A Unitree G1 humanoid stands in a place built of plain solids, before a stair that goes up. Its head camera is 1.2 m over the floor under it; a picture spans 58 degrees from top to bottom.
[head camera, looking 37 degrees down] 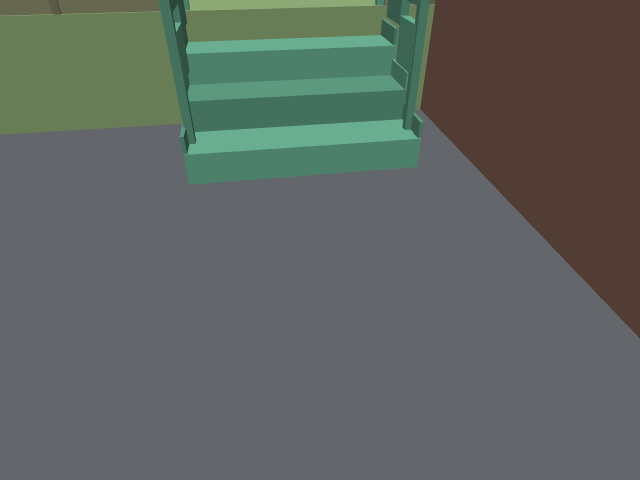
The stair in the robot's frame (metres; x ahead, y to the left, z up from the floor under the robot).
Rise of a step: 0.18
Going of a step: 0.30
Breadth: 1.32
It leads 9 degrees to the left of straight ahead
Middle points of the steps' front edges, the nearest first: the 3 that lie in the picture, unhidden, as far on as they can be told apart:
2.21 0.07 0.18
2.50 0.12 0.36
2.80 0.17 0.54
